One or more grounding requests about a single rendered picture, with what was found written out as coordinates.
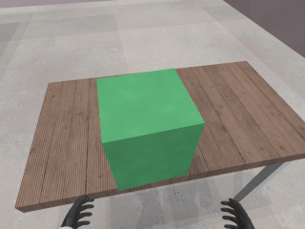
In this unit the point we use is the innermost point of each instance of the carton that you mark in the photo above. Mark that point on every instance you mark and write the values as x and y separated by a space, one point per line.
149 126

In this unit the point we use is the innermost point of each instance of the table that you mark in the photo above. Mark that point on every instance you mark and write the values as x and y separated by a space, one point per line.
247 125

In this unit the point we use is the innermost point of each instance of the right robot hand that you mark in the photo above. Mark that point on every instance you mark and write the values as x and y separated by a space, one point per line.
240 216

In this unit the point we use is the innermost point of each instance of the left robot hand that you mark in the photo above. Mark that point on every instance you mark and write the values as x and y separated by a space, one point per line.
73 216

